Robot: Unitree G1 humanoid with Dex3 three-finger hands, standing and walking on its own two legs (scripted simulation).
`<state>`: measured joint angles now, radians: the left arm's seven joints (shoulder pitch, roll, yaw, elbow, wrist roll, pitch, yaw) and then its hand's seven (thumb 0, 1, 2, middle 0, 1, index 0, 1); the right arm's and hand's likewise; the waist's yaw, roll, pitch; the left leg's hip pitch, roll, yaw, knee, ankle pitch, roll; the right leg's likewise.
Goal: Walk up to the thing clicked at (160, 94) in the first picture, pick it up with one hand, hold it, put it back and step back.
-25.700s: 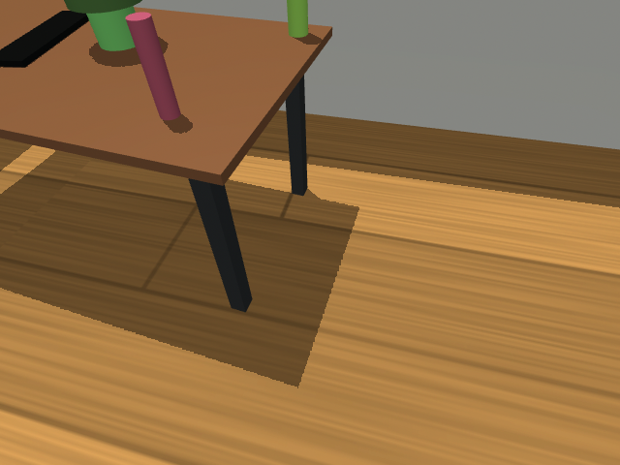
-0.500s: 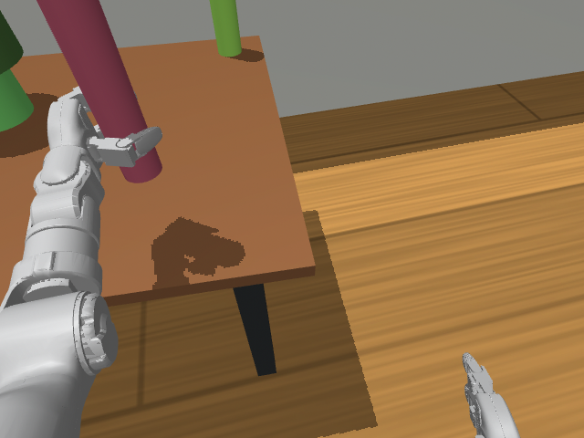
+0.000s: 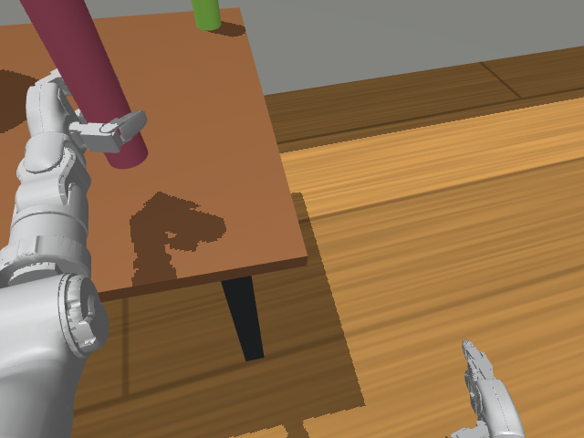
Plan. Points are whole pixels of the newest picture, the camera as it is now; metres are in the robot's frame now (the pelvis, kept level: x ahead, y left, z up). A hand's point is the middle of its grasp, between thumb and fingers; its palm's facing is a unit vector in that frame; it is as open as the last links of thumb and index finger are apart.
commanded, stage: crouch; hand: left
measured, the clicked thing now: (90, 77) +0.51 +0.19 +0.24
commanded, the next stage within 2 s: lower in 0.28 s
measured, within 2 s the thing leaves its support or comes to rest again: rests again in 1.76 s
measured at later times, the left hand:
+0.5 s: hand (110, 109) +0.55 +0.20 +0.17, palm faces +0.18 -0.98 +0.02, open 8.8 cm
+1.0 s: hand (126, 136) +0.56 +0.20 +0.11, palm faces +0.18 -0.98 +0.01, open 8.8 cm
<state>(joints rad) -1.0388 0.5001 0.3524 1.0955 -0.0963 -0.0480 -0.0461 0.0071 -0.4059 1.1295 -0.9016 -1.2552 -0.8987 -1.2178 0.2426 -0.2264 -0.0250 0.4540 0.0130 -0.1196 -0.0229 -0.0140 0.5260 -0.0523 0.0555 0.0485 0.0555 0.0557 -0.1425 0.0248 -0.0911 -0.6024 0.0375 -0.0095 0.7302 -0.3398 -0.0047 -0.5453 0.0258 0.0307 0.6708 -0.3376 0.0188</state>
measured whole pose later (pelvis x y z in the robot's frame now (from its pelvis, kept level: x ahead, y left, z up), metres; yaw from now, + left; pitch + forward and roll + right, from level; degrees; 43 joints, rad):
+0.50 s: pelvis +0.00 +0.00 -0.01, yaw -1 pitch +17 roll -2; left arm -1.12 0.59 0.39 1.22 -0.06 -0.10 -0.06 0.01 -0.41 1.13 -0.91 -1.25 -0.90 -1.21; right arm 0.24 -0.23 -0.02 0.38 0.00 -0.06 0.00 -0.01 0.52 -0.06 0.06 0.05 0.06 0.06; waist -0.19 0.03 -0.12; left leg -0.73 0.05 -0.01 0.82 -0.38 0.00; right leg -0.67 0.04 0.03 0.75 -0.37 0.02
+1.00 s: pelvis +0.00 +0.00 -0.03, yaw -1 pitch +21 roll -3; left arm -1.10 0.62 0.43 1.21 -0.03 -0.18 -0.06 0.01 -0.41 1.13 -0.92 -1.24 -0.91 -1.20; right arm 0.25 -0.23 -0.01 0.25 -0.03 -0.01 0.01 -0.01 0.51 -0.06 0.06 0.05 0.06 0.06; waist -0.23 0.04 -0.12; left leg -0.89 0.06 -0.02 0.94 -0.43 0.00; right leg -0.82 0.05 0.02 0.86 -0.41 0.02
